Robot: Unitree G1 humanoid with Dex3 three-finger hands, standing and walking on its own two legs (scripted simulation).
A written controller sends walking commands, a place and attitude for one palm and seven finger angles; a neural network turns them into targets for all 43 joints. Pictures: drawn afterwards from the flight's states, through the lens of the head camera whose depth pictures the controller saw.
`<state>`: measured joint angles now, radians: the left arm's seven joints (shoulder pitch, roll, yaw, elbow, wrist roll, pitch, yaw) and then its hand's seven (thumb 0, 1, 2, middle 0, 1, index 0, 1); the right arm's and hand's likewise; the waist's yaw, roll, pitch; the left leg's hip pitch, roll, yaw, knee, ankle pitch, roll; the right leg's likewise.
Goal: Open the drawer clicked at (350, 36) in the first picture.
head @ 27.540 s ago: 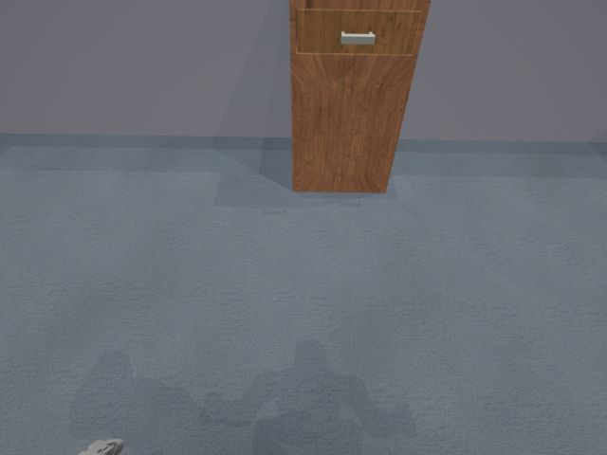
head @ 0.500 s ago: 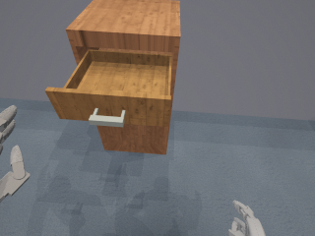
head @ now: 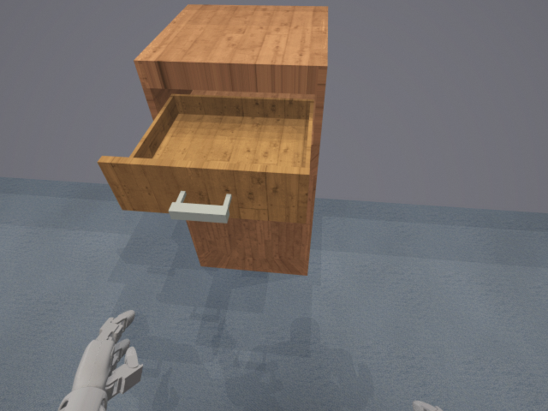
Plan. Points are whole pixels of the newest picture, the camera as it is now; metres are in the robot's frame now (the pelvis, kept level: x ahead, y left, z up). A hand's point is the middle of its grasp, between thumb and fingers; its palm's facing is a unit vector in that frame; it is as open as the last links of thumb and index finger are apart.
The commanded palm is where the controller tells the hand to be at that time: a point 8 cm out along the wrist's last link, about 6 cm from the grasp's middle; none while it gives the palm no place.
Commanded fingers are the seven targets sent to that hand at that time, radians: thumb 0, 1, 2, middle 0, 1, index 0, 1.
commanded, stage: let the arm hang, fingers relaxed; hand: left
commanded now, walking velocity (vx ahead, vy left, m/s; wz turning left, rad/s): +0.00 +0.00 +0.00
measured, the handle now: (202, 204) +0.49 +0.17 +0.00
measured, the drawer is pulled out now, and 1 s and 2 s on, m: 0.30 0.30 0.30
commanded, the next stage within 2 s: look to check the result in 0.94 s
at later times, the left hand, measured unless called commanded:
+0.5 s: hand out of the picture -0.01 +0.18 -0.15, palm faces +0.02 -0.98 -0.22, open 7.3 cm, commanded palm none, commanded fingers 0.00 0.90 0.90 -0.20 -0.30 -0.20 -0.30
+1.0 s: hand out of the picture +0.00 +0.16 -0.16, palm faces +0.02 -0.99 -0.16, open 7.4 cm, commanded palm none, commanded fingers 0.00 0.90 0.90 -0.20 -0.30 -0.20 -0.30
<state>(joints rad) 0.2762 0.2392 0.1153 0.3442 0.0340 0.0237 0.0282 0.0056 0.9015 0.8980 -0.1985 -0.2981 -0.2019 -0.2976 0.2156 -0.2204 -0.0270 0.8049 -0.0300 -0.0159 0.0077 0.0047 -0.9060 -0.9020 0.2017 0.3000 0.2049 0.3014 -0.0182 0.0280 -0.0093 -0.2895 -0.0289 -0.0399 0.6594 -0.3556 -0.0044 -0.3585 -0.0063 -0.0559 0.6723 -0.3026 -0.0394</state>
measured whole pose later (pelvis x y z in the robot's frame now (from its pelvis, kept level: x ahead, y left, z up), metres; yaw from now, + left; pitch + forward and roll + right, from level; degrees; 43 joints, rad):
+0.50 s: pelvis +0.00 +0.00 +0.02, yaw -2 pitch -3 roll +0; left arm 0.30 0.16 0.03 1.12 0.01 0.02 0.02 0.00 0.92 0.90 -0.20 -0.30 -0.20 -0.30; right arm 0.35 -0.12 0.00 1.09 -0.01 0.02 -0.04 0.00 -0.91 -0.90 0.20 0.30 0.20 0.30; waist 0.00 0.02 0.08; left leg -0.15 0.01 -0.02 0.44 -0.25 -0.01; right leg -0.20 0.03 -0.03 0.41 -0.17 -0.04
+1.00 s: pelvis +0.00 +0.00 +0.02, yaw -2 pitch -2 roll +0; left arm 0.28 0.12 0.03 1.13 0.01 0.01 0.03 0.01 0.91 0.90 -0.20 -0.30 -0.20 -0.30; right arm 0.36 -0.09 -0.01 1.11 -0.02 0.01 -0.04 0.00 -0.91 -0.90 0.20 0.30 0.20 0.30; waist 0.00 0.00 0.06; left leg -0.16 0.00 -0.01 0.45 -0.25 0.00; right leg -0.22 0.03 -0.03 0.42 -0.16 -0.04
